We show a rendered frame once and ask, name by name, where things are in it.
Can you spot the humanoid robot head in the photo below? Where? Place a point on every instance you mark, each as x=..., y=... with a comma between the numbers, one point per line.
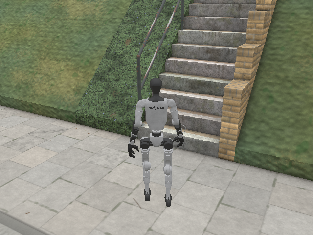
x=155, y=85

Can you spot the right robot foot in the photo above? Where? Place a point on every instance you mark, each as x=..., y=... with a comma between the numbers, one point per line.
x=168, y=202

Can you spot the robot left hand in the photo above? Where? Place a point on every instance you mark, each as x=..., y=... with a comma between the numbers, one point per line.
x=130, y=150

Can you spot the robot left upper arm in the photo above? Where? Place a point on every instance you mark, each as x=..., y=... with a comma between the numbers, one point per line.
x=138, y=113

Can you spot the robot right upper arm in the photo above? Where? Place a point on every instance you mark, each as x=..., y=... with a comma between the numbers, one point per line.
x=171, y=103

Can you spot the robot left forearm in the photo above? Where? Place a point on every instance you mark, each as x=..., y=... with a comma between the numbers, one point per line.
x=133, y=134

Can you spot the robot right forearm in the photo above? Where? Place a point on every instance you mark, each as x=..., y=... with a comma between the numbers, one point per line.
x=179, y=130

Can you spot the robot right hand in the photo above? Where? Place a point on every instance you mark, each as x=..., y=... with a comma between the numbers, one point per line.
x=177, y=139

